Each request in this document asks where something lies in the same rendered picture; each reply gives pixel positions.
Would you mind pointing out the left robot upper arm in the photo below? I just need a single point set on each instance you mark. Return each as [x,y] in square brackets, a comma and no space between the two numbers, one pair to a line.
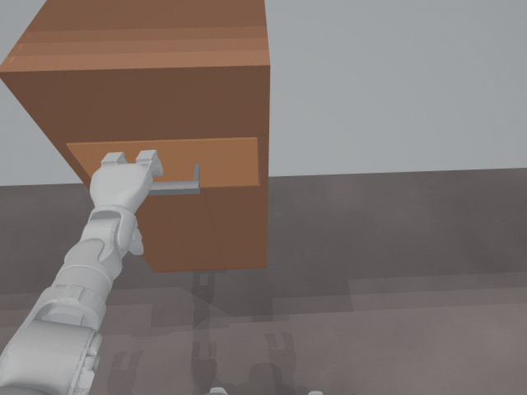
[52,359]

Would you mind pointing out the cabinet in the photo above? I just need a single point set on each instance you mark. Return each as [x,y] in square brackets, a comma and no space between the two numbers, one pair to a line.
[146,70]

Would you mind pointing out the drawer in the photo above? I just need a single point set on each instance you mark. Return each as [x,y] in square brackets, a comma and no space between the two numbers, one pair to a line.
[222,161]

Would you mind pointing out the robot left hand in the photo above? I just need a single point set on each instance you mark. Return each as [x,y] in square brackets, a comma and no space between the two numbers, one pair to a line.
[126,185]

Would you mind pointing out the handle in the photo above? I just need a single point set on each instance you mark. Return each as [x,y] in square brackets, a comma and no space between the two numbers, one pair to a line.
[177,187]

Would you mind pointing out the robot left forearm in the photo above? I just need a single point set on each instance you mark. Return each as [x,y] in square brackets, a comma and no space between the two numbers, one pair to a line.
[81,287]

